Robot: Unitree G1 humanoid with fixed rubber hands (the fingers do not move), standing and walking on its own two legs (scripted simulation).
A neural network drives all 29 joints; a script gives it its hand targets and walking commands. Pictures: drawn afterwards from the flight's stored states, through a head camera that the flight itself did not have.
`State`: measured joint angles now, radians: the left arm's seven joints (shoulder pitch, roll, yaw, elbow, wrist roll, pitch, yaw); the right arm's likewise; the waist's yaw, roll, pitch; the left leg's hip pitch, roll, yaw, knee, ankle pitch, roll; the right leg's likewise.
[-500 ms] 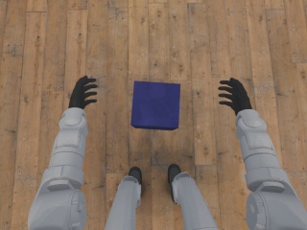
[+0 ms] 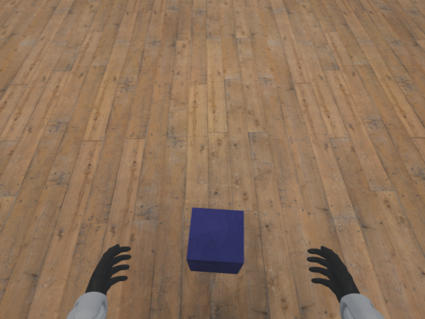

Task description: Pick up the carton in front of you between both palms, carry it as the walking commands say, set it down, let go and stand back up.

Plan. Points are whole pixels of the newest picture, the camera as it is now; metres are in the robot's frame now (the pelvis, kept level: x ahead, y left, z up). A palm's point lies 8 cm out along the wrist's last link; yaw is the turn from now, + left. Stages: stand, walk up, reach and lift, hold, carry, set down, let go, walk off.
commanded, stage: let go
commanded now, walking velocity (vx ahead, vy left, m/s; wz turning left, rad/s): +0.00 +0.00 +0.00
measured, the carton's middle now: (215, 242) +0.42 -0.02 -0.65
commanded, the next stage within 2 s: stand in 0.54 s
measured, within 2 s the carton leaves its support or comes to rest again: neither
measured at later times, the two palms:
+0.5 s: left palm (88, 313) +0.16 +0.23 -0.06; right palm (350, 301) +0.16 -0.23 -0.06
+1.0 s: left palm out of the picture +0.12 +0.27 -0.08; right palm out of the picture +0.12 -0.28 -0.09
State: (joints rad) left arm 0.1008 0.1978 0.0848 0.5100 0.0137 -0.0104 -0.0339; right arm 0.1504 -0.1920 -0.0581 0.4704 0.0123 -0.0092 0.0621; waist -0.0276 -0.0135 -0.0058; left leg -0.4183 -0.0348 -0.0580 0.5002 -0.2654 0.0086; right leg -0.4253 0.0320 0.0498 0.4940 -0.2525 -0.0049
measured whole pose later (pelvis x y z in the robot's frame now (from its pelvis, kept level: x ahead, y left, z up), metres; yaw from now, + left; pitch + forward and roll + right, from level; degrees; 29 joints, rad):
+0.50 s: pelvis +0.00 +0.00 +0.00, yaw +0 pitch -6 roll +0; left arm 0.22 0.21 0.04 0.43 0.01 0.13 -0.06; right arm 0.21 -0.21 -0.04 0.40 -0.03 0.18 0.06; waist 0.00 0.00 0.12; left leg -0.06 -0.03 -0.05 0.45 -0.29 0.01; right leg -0.07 0.03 0.05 0.46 -0.28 -0.01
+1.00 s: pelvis +0.00 -0.01 +0.00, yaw +0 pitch -2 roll +0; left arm 0.21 0.28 0.07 0.74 0.02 -0.01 0.03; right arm 0.21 -0.30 -0.06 0.74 -0.02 -0.01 -0.02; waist 0.00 0.02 0.02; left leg -0.17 -0.02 -0.06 0.51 -0.31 0.00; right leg -0.17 0.04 0.03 0.50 -0.30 -0.02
